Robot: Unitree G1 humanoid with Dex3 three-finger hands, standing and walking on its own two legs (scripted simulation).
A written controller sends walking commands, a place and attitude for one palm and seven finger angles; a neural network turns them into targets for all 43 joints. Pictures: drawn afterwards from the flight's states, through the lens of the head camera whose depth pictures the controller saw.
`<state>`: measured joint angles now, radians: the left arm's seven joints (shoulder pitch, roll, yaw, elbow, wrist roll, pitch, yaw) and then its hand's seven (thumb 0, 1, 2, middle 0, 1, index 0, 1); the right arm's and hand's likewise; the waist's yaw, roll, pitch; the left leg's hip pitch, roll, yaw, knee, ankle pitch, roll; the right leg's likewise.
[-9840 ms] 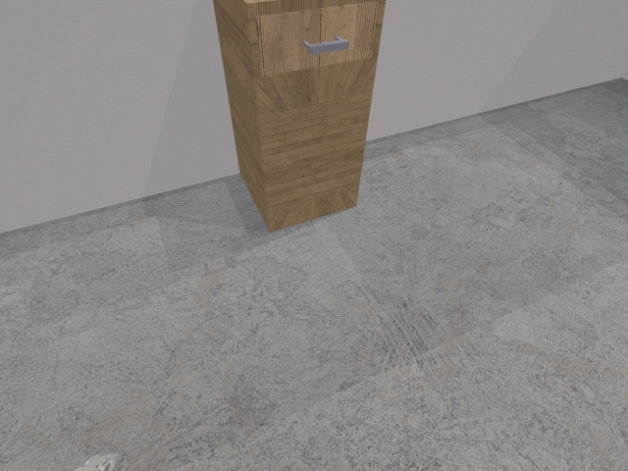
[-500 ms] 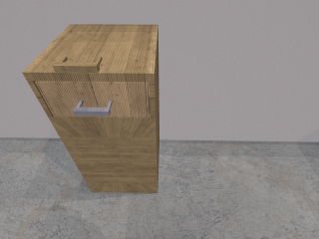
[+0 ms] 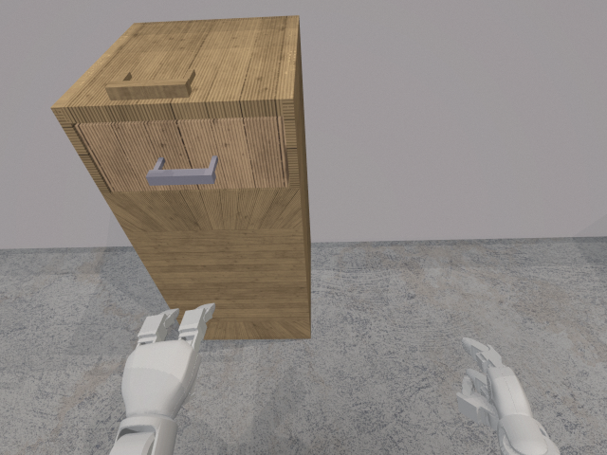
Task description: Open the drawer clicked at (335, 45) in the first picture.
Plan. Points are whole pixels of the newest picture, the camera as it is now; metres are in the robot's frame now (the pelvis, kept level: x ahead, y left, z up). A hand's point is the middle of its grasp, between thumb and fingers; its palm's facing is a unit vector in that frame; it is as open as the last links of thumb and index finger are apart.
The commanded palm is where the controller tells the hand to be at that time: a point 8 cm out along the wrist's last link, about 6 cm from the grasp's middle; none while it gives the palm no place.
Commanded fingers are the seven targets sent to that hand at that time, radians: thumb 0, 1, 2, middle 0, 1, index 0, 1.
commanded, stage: raise the hand with hooked fingers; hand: left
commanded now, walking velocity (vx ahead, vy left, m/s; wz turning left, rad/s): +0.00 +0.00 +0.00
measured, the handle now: (184, 169) +0.59 +0.30 +0.05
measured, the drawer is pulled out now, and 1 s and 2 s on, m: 0.00 0.00 0.00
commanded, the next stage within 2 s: move the hooked fingers above the handle in 1.50 s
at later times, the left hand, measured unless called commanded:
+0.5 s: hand (149, 314) +0.27 +0.24 +0.05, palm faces +0.06 -0.11 -0.99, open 11.4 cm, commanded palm +0.25 +0.25 +0.11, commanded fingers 0.00 -0.17 0.44 -0.28 -0.99 -0.28 -0.99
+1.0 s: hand (131, 228) +0.35 +0.26 +0.14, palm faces +0.11 -0.06 -0.99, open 13.7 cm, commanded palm +0.32 +0.26 +0.20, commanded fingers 0.00 -0.50 0.30 -0.30 -1.20 -0.30 -1.20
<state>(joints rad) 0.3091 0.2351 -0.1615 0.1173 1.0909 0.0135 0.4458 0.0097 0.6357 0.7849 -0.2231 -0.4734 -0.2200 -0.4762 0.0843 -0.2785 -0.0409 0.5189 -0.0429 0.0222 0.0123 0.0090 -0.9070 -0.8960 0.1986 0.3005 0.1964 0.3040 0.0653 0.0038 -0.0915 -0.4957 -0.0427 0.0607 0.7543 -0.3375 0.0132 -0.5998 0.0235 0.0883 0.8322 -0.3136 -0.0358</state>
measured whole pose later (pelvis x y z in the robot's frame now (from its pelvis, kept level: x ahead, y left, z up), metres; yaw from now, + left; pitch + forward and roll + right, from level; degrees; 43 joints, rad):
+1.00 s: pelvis +0.06 +0.01 +0.03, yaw +3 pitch +1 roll +1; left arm -0.06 0.47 -0.08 -0.05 0.94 0.12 0.05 0.00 -0.46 0.32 -0.32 -1.18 -0.32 -1.18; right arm 0.07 -0.25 0.01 0.60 -0.01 0.12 -0.02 0.01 -0.90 -0.90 0.20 0.30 0.20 0.30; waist 0.09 0.08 -0.01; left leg -0.20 -0.04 -0.02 0.48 -0.29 0.02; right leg -0.26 0.02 0.02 0.52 -0.27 -0.02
